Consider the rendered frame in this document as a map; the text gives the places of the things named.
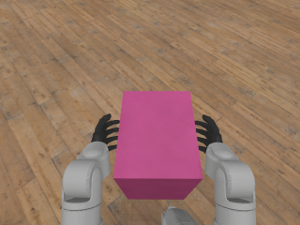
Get right robot forearm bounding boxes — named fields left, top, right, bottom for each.
left=204, top=142, right=257, bottom=225

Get robot right hand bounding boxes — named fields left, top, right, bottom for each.
left=194, top=114, right=223, bottom=154

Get robot right thigh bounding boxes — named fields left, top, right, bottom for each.
left=161, top=208, right=198, bottom=225

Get left robot forearm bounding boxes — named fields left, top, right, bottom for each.
left=60, top=142, right=111, bottom=225

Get carton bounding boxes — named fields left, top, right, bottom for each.
left=113, top=91, right=203, bottom=200

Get robot left hand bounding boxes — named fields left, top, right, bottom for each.
left=91, top=113, right=120, bottom=151

